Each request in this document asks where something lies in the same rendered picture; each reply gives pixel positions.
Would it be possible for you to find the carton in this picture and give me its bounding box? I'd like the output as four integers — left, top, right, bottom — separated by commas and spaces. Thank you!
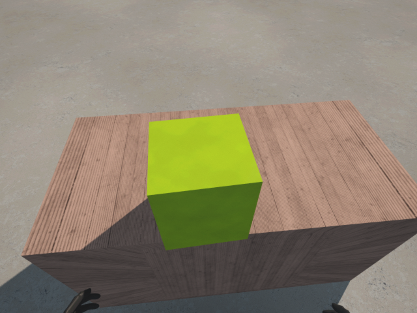
147, 113, 263, 250

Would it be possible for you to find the robot left hand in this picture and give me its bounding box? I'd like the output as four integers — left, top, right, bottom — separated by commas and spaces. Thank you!
63, 288, 100, 313

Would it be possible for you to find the pedestal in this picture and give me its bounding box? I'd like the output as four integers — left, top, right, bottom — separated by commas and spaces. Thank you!
21, 100, 417, 308

